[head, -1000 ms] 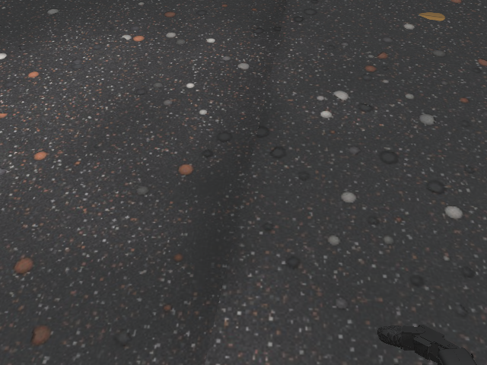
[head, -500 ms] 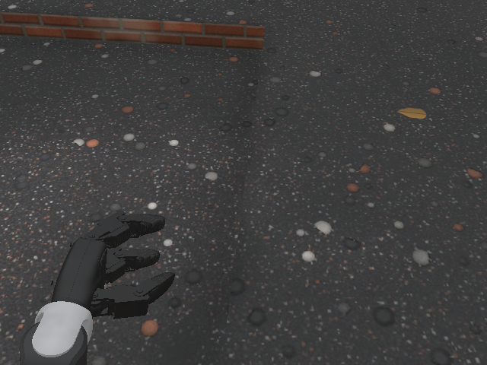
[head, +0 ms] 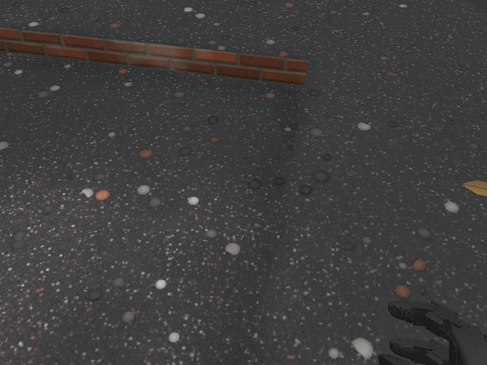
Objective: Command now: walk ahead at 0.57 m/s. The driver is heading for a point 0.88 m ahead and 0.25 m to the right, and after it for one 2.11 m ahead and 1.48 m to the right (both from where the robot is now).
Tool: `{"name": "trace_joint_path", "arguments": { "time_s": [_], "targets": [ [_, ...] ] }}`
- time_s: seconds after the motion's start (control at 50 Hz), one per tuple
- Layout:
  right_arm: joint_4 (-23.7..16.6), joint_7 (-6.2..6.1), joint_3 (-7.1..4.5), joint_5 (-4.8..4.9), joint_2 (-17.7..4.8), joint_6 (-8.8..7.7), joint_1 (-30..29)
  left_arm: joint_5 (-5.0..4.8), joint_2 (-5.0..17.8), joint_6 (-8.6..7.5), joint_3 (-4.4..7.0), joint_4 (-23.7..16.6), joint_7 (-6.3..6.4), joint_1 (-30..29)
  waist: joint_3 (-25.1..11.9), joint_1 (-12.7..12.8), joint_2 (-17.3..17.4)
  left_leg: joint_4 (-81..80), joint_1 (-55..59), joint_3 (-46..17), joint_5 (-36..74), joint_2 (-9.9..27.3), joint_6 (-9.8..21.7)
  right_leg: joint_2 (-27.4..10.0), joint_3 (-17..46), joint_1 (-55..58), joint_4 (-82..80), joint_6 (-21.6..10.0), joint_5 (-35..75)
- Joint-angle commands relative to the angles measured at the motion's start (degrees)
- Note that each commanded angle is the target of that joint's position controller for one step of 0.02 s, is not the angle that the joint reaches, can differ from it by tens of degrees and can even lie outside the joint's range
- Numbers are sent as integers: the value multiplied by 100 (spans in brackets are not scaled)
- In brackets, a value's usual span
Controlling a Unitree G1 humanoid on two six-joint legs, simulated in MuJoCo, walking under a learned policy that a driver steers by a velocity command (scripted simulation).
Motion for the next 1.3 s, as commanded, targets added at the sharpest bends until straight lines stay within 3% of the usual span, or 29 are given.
{"name": "trace_joint_path", "arguments": {
  "time_s": [0.02, 0.04, 0.06, 0.08, 0.1, 0.12, 0.14, 0.18, 0.22, 0.26, 0.3, 0.36, 0.4, 0.44, 0.46, 0.48, 0.5, 0.52, 0.56, 0.58, 0.6, 0.68, 0.86, 0.96, 1.1, 1.16, 1.24, 1.28, 1.3],
  "targets": [
    [155, 13, -504, -172, -1470, -181, 2789, -62, 347, 57, 31, -467, 33, -178, -1733, -1622, 369, 257, 5435, -2060, 2859, 1916, 1402, -414, 484, -3609, 5513, 822, 3278],
    [420, -10, -424, -138, -1197, -155, 3233, -189, 220, -101, -152, -265, -87, 485, -3287, -1510, 808, -155, 6759, -4234, 1837, 2957, 2078, 21, 1354, -4826, 6377, 844, -610],
    [304, -129, -375, -80, -977, -43, 2789, -357, 760, -153, 4, -482, -122, -202, -2600, -1544, 535, -469, 5988, -3800, 589, 2626, 1837, -422, 1334, -5209, 6166, 651, -238],
    [221, -205, -249, -80, -820, -1, 2066, -292, 856, -146, 13, -833, -116, -1028, -1520, -1256, 55, -878, 4733, -3256, 405, 2423, 1531, -658, 893, -5283, 5877, 551, 255],
    [199, -211, -166, -92, -753, -16, 1568, -142, 740, -117, -18, -952, -88, -1496, -793, -952, -436, -1224, 3489, -2915, 624, 2214, 1516, -786, 606, -5150, 5501, 580, 463],
    [195, -195, -113, -145, -682, -53, 1182, -18, 690, -33, -15, -1032, -67, -1556, -460, -601, -548, -1577, 2458, -2484, 616, 1942, 1339, -957, 508, -4626, 5029, 596, 539],
    [233, -157, -87, -171, -641, -66, 907, -21, 555, 58, -33, -1036, -70, -1420, -234, -323, -375, -1835, 1673, -2161, 538, 1691, 1187, -1069, 465, -4206, 4693, 608, 529],
    [389, -102, -82, -159, -755, -75, 726, -42, 399, 109, -66, -1049, -30, -1285, -148, -121, -101, -2024, 955, -1537, 1205, 1400, 1047, -1066, 237, -3877, 4163, 673, 1061],
    [591, -153, -130, -122, -959, -39, 852, 40, 365, 65, -86, -1130, -32, -1532, -314, -123, 11, -1975, 951, -1024, 1588, 1200, 840, -1117, 153, -3750, 3435, 628, 2009],
    [729, -238, -135, -47, -985, 38, 1033, 71, 247, 16, -132, -1189, -90, -1966, -386, -283, 196, -1895, 1034, -728, 1308, 1018, 589, -1044, 32, -3533, 2574, 486, 2927],
    [841, -296, -103, 5, -954, 90, 1256, 80, 300, -5, -126, -1251, -162, -2372, -394, -505, 341, -1765, 1413, -746, 914, 1035, 494, -973, 49, -3490, 1658, 421, 3494],
    [1031, -306, -106, 31, -1116, 141, 1489, 42, 448, -37, -94, -1408, -237, -2993, -393, -751, 504, -1516, 2063, -1031, 146, 1252, 508, -851, 65, -3376, 553, 394, 3558],
    [1136, -273, -95, 36, -1155, 150, 1477, 62, 533, -83, -60, -1429, -252, -3090, -423, -702, 477, -1172, 2276, -1115, -189, 1281, 468, -719, 8, -2966, -264, 311, 3597],
    [1247, -224, -36, -33, -956, 140, 1596, 187, 774, -79, 35, -1214, -201, -2609, -718, -623, 218, -346, 2258, -810, -460, 735, 221, -777, 31, -1918, -702, 143, 4433],
    [1283, -194, 14, -98, -731, 112, 1872, 262, 986, -75, 64, -1165, -172, -2371, -1082, -727, -414, 599, 1746, -482, -2027, 204, -37, -1349, 456, -987, -263, -178, 6635],
    [1485, -186, 125, -30, -373, 113, 2640, 290, 540, 40, -94, -1271, -147, -2533, -1494, -884, -890, 1037, 944, -462, -3249, 113, -368, -1937, 802, -197, 66, -883, 7495],
    [1552, -213, 179, 18, -401, 180, 2717, 137, 324, 174, -102, -1249, -148, -2561, -1580, -776, -934, 996, 854, -485, -3404, 278, -576, -2013, 980, -413, -117, -1135, 6360],
    [1541, -243, 143, 15, -522, 276, 2516, 50, 247, 283, -113, -1239, -164, -2714, -1485, -812, -723, 829, 1081, -371, -3072, 360, -647, -1826, 929, -844, -172, -994, 5016],
    [1565, -307, 145, -95, -465, 482, 2196, 13, 244, 396, -102, -1343, -225, -3196, -1002, -921, -328, 14, 1591, -185, -1823, 316, -623, -1248, 477, -1755, -60, -448, 3271],
    [1551, -333, 98, -143, -659, 528, 1890, 17, 328, 380, -60, -1384, -249, -3211, -609, -740, -124, -80, 1391, -247, -1823, 250, -567, -946, 306, -1826, 60, -271, 3151],
    [1543, -372, 65, -145, -754, 535, 1719, 48, 392, 347, -33, -1353, -242, -3089, -465, -645, -15, -192, 1242, -342, -1956, 263, -512, -839, 249, -1707, 178, -195, 3319],
    [1730, -518, 82, -71, -503, 499, 1778, 83, 313, 310, -14, -1132, -86, -2830, -512, -606, -274, -129, 1435, -306, -1941, 265, -580, -853, 359, -1465, 180, -233, 3880],
    [2278, -726, -10, -74, -91, 701, 2204, 24, 200, 401, 87, -764, 31, -2866, -259, -652, -350, 389, 1930, 78, -2020, 54, -702, -798, 597, -2276, -665, -292, 1223],
    [2563, -755, -65, -103, 31, 669, 2482, -10, 190, 418, 165, -568, 82, -2916, -123, -678, -318, 444, 1959, 253, -2065, 11, -632, -693, 420, -2607, -820, -207, 282],
    [2848, -760, -90, -150, 178, 605, 2965, -66, 197, 468, 270, -393, 117, -2931, 137, -715, -232, 250, 1675, 339, -2423, 20, -475, -525, 84, -2756, -693, -13, -143],
    [2868, -777, -95, -158, 162, 561, 3099, -82, 195, 482, 301, -358, 100, -2937, 326, -707, -60, -93, 1329, 48, -2904, 225, -347, -457, -50, -2690, -466, 87, -44],
    [2687, -818, -126, -107, -21, 419, 2815, -55, 167, 434, 308, -290, 32, -2799, 576, -518, 455, -892, 470, -823, -3853, 825, -123, -480, -13, -2168, 151, 189, 651],
    [2616, -832, -143, -72, -41, 365, 2662, -16, 136, 404, 300, -174, 3, -2590, 534, -402, 441, -923, 258, -811, -3848, 840, -192, -550, 74, -1866, 192, 172, 824],
    [2763, -814, -171, -54, -38, 367, 3060, 11, 85, 404, 287, 39, -10, -2277, 221, -496, 322, -933, 520, -700, -4307, 774, -170, -449, -47, -1854, 185, 207, -23]
  ]
}}
Next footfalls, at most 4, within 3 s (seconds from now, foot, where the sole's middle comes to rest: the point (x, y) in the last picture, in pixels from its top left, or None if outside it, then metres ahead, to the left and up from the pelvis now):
0.44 right None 0.38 -0.15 -0.75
1.48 right None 0.31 -0.21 -0.75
2.04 left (274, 297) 0.72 0.00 -0.75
2.48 right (321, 201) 1.10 -0.15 -0.75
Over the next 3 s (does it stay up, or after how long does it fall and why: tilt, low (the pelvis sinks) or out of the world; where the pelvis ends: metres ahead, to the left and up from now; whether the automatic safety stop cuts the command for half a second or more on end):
stays up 1.10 0.01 0.00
